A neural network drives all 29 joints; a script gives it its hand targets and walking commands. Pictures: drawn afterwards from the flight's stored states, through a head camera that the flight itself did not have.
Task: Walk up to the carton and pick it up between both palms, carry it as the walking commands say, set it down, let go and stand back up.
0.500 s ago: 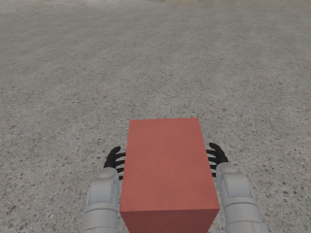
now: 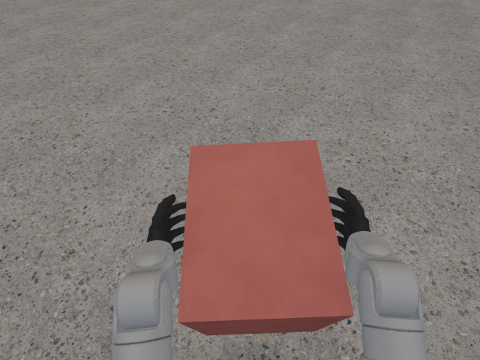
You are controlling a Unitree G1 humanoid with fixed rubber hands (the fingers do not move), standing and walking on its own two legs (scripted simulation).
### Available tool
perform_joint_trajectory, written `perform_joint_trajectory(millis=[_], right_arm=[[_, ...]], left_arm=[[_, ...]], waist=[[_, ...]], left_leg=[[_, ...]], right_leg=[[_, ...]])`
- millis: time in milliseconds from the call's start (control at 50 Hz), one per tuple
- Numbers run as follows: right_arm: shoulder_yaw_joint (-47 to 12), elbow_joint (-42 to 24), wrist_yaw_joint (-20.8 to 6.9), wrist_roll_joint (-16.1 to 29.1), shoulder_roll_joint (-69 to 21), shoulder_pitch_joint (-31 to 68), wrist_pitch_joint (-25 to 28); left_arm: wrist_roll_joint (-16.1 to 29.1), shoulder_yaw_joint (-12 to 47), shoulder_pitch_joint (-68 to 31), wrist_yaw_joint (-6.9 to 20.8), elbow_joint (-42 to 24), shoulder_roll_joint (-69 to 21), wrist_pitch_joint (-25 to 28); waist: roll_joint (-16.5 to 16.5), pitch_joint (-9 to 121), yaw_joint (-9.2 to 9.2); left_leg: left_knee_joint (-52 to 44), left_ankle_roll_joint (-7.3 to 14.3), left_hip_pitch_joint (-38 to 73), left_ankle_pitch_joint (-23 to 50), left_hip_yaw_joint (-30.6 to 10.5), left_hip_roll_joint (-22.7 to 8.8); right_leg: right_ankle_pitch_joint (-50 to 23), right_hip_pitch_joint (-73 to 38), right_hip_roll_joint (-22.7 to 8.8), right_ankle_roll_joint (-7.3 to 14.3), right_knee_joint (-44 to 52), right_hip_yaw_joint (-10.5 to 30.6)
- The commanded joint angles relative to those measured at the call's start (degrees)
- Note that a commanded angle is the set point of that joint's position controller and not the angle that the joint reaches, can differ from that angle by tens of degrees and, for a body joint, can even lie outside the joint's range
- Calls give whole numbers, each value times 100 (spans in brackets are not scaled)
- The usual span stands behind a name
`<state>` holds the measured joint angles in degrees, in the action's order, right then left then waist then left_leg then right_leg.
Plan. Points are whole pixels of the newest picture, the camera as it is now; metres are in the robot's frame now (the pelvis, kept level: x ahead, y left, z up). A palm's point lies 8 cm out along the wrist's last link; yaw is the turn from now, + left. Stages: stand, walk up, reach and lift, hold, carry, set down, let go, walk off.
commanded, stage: carry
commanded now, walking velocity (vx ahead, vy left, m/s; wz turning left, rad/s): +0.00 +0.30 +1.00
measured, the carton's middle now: (257, 245) +0.33 -0.02 +0.03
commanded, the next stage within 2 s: none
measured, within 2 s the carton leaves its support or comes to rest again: neither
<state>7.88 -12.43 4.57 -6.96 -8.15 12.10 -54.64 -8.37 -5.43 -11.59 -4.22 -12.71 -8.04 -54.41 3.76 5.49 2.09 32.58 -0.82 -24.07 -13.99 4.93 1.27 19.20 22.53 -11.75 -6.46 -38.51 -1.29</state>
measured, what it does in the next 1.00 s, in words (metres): steps to the left, turning left: right foot, then left foot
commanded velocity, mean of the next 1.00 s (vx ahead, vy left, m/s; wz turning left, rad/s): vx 0.00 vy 0.30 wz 1.00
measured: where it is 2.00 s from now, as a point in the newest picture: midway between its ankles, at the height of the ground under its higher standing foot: outside the picture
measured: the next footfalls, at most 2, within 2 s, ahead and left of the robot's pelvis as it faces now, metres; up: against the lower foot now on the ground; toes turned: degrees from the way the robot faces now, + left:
right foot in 0.28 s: +0.06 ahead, -0.03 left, +0.00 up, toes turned +2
left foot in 0.64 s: -0.04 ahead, +0.39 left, +0.00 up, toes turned +39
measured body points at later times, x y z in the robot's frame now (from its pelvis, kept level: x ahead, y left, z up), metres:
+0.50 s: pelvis -0.02 +0.13 +0.01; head -0.03 +0.10 +0.46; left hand +0.14 +0.36 +0.11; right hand +0.27 +0.09 +0.11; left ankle -0.05 +0.29 -0.65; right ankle +0.02 -0.03 -0.72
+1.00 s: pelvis -0.11 +0.30 +0.01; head -0.09 +0.29 +0.46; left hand -0.07 +0.58 +0.09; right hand +0.16 +0.40 +0.08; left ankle -0.18 +0.37 -0.64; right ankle -0.02 +0.23 -0.72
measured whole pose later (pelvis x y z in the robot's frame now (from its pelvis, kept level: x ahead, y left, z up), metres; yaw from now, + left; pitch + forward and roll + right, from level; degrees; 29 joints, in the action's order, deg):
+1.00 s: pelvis -0.11 +0.30 +0.01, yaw +52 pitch +3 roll +2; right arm 1.4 -31.2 8.8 -2.6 -7.4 -1.8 -67.6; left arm -0.9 -1.1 3.6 -8.7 -30.4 -7.7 -65.1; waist -1.2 3.5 0.9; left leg 67.2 0.5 -37.1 -21.2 4.3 2.5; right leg 19.4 19.3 -13.1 -1.0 -37.7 -17.8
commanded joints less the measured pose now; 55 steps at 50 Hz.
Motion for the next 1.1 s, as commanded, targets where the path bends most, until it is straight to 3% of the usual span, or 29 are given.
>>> perform_joint_trajectory(millis=[0,20,60,80,120,180,240,260,280,300,320,340,360,400,520,580,600,620,640,660,680,740,840,860,880,900,940,980,1080], right_arm=[[-3896,-917,-877,1869,-4624,1800,-508],[-3860,-1174,-773,1899,-4677,1750,-615],[-3875,-1305,-615,1758,-4731,1323,-794],[-3886,-1464,-564,1801,-4854,1318,-815],[-3941,-1792,-447,1843,-4944,1252,-853],[-4010,-2186,-304,1912,-4808,1019,-982],[-4080,-2417,-194,1994,-4621,895,-1180],[-4101,-2474,-161,2025,-4561,954,-1253],[-4098,-2465,-126,2004,-4498,874,-1336],[-4217,-2711,-142,1993,-4358,1306,-1438],[-4240,-2583,-165,2053,-4445,1289,-1442],[-4286,-2567,-195,2149,-4487,1346,-1443],[-4240,-2410,-193,2112,-4438,1185,-1469],[-4111,-2256,-183,2023,-4361,1028,-1458],[-3924,-2152,-40,1846,-4196,849,-1586],[-3810,-2055,-58,1857,-4120,799,-1675],[-3736,-1865,-65,1840,-4080,566,-1702],[-3654,-1701,-92,1820,-4060,459,-1704],[-3485,-1758,-145,1795,-3847,601,-1642],[-3602,-1889,-173,1899,-4246,658,-1544],[-3676,-1927,-215,1915,-4444,638,-1458],[-3982,-2231,-420,2138,-5144,948,-1159],[-4395,-2719,-432,2235,-4905,787,-1041],[-4421,-2759,-402,2252,-4818,836,-1082],[-4446,-2902,-421,2150,-4539,975,-1170],[-4473,-2812,-395,2132,-4561,992,-1201],[-4438,-2637,-403,2196,-4485,1000,-1200],[-4341,-2391,-406,2083,-4480,712,-1205],[-4157,-2178,-213,1825,-4260,568,-1357]], left_arm=[[1706,3697,-1447,522,-998,-4742,-442],[1851,3878,-1543,494,-1272,-4780,-538],[2097,4084,-1584,473,-1546,-4869,-717],[2249,4148,-1726,454,-1793,-4927,-755],[2407,4198,-1696,402,-2069,-5021,-844],[2430,4139,-1423,290,-2337,-4937,-975],[2273,3828,-937,175,-2331,-4693,-1135],[2181,3695,-698,138,-2257,-4629,-1180],[2110,3579,-620,88,-2178,-4533,-1218],[1965,3336,-320,47,-1868,-4541,-1224],[1989,3387,-362,26,-2001,-4514,-1221],[1979,3425,-575,31,-2133,-4507,-1224],[1947,3434,-719,29,-2158,-4405,-1255],[2012,3443,-912,31,-2239,-4275,-1281],[2054,3501,-806,33,-2213,-4009,-1423],[2009,3508,-784,-3,-2197,-3961,-1476],[1963,3503,-758,-12,-2183,-3953,-1521],[1856,3451,-713,-10,-2106,-3836,-1562],[1929,3628,-583,-6,-2085,-3951,-1542],[2052,3791,-841,88,-2100,-4245,-1469],[2175,3949,-943,155,-2117,-4501,-1417],[2450,4179,-1238,282,-2468,-5232,-1130],[2209,3857,-605,297,-2519,-4944,-955],[2095,3750,-412,291,-2418,-4811,-970],[2065,3637,-235,269,-2186,-4741,-971],[2011,3590,-104,256,-2175,-4650,-978],[2053,3568,-394,303,-2269,-4511,-994],[2087,3694,-591,320,-2302,-4471,-1026],[2166,3768,-685,292,-2330,-4032,-1198]], waist=[[-2361,1971,-177],[-2086,1987,-161],[-962,1884,-141],[-801,1771,-156],[-921,1638,-155],[-1078,1697,-145],[-1133,1671,-187],[-847,1648,-336],[965,1701,-392],[2249,1319,-393],[914,1113,-343],[131,885,-303],[-138,682,-258],[398,385,-239],[1387,437,-223],[1428,809,-192],[715,1255,-72],[-844,1153,-18],[-2738,1131,-12],[-2445,1232,-73],[-2127,1425,-89],[-1546,1882,-162],[-1151,1836,-235],[-279,1722,-399],[2298,1560,-424],[1415,1302,-317],[78,918,-284],[365,594,-219],[1267,468,-181]], left_leg=[[-777,794,2677,3256,-2764,-1934],[-384,1307,2536,4559,-2692,-1860],[-301,1314,1922,4022,-1958,-1410],[-367,1225,1659,3445,-1699,-1160],[-489,1212,1187,2636,-1517,-854],[-685,1285,861,1987,-1955,-841],[-896,918,49,1489,-2129,-649],[-568,522,-916,919,-1713,-374],[1236,232,-1972,-497,-783,197],[3247,-137,-2682,-1816,-265,38],[4165,-129,-2511,-1564,-799,-472],[4139,-147,-2161,-1130,-967,-646],[4052,-192,-1982,-631,-857,-686],[3378,-308,-1680,-205,-326,-572],[1395,-232,-587,-614,518,-449],[347,-49,63,-604,745,-238],[-154,148,967,-456,504,-91],[-936,500,1637,1313,-672,-651],[-898,1282,2356,3750,-2832,-1929],[-407,1515,2333,5574,-2514,-1732],[-92,1396,2180,5694,-2090,-1548],[25,1182,1409,4090,-1217,-1005],[-488,882,-314,1858,-1737,-700],[279,538,-1386,414,-1307,-254],[2829,34,-2372,-1712,-224,312],[4002,114,-2512,-1717,-768,-347],[4293,106,-2084,-955,-957,-640],[3476,10,-1691,-441,-458,-531],[1590,-29,-688,-714,438,-337]], right_leg=[[2190,2158,546,-124,-2486,-894],[2374,2246,519,-36,-3340,-270],[1570,2015,393,10,-3595,-136],[1056,1895,407,39,-3317,-175],[626,1420,509,67,-2615,-337],[696,744,676,210,-1513,-365],[449,-704,729,445,117,-348],[-209,-2023,391,608,1227,-219],[-603,-2965,-1379,1015,2240,1221],[-1925,-2261,-3364,1843,2467,2718],[-2475,-1906,-2958,1729,2353,2128],[-2031,-1496,-2467,1376,2156,1245],[-1562,-1223,-2018,1001,1936,477],[-1601,-1062,-1398,650,1774,-548],[-2539,-1162,-1531,508,1461,-1528],[-2499,-1370,-1645,261,553,-1755],[-1922,-986,-1355,76,-496,-1877],[1139,294,-783,-134,-1821,-1764],[3094,2371,203,-508,-3111,-1558],[3064,2290,150,-355,-3571,-645],[2667,2202,68,-277,-3553,-408],[1125,1130,188,-84,-2697,-509],[65,-1360,511,443,292,-651],[-795,-2562,-285,662,1753,-6],[-1787,-2460,-3133,1683,2373,2194],[-2578,-2183,-3196,1850,2281,1970],[-2880,-1754,-2350,1223,1639,302],[-3087,-1682,-1606,737,1281,-769],[-3301,-1524,-1592,524,1223,-1670]])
